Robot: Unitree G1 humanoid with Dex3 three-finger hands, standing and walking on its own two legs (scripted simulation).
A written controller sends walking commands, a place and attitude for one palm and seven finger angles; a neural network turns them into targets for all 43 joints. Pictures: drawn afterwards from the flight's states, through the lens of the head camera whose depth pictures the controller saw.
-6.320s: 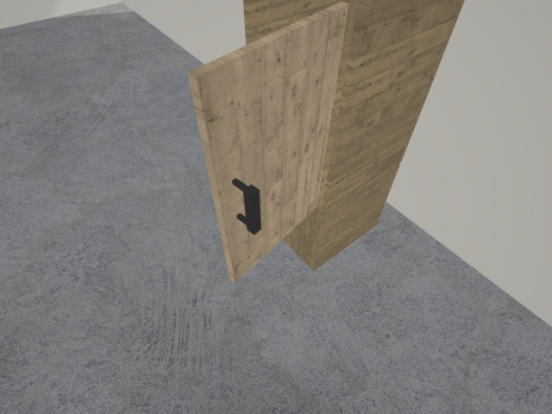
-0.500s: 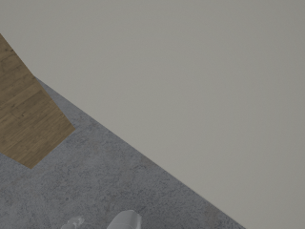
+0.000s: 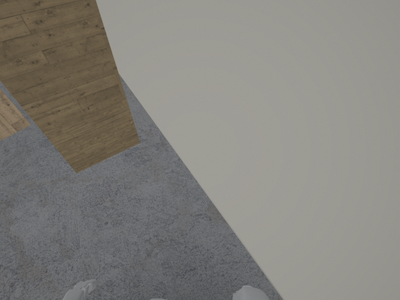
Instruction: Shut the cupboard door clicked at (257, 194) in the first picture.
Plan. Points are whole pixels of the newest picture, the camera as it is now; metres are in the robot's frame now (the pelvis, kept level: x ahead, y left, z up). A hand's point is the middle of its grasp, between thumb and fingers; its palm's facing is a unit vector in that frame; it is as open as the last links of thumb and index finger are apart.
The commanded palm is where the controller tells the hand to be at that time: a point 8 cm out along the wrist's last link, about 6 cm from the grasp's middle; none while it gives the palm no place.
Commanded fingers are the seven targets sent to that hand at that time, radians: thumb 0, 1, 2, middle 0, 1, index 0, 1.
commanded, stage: turn to face it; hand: left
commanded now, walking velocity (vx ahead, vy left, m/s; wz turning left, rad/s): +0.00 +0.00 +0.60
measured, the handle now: out of the picture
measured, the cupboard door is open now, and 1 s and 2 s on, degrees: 100 100 100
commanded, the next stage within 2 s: take the last steps up to it in 1.08 s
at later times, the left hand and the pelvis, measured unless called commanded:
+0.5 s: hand out of the picture +0.00 +0.17 -0.19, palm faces +0.36 -0.91 -0.22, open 7.3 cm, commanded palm none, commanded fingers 0.00 0.90 0.90 -0.20 -0.30 -0.20 -0.30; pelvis +0.01 -0.03 -0.01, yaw +20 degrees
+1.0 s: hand out of the picture +0.00 +0.13 -0.15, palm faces +0.55 -0.79 -0.27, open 7.4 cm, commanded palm none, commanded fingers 0.00 0.90 0.90 -0.20 -0.30 -0.20 -0.30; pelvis +0.04 -0.07 +0.00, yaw +35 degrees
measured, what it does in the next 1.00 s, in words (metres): steps on the spot, turning left: right foot, then left foot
